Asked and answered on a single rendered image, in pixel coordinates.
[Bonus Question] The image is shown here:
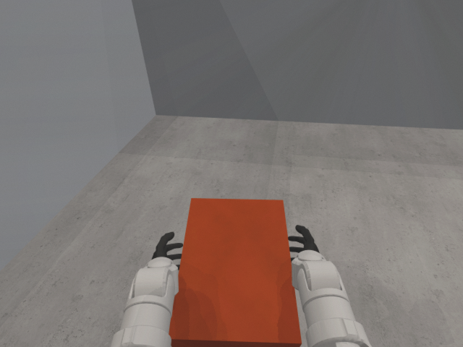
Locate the carton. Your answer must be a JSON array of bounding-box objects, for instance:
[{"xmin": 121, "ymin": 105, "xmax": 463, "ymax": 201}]
[{"xmin": 169, "ymin": 198, "xmax": 302, "ymax": 347}]

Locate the left robot forearm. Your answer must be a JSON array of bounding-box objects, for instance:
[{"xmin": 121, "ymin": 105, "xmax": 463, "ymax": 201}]
[{"xmin": 110, "ymin": 257, "xmax": 179, "ymax": 347}]

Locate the right robot forearm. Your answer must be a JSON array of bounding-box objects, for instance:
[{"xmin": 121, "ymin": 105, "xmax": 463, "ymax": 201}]
[{"xmin": 292, "ymin": 250, "xmax": 372, "ymax": 347}]

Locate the right robot hand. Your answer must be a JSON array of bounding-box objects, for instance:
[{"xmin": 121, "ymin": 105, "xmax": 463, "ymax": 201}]
[{"xmin": 288, "ymin": 225, "xmax": 320, "ymax": 262}]

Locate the left robot hand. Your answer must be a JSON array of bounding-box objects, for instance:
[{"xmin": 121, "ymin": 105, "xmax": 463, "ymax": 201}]
[{"xmin": 152, "ymin": 232, "xmax": 183, "ymax": 270}]

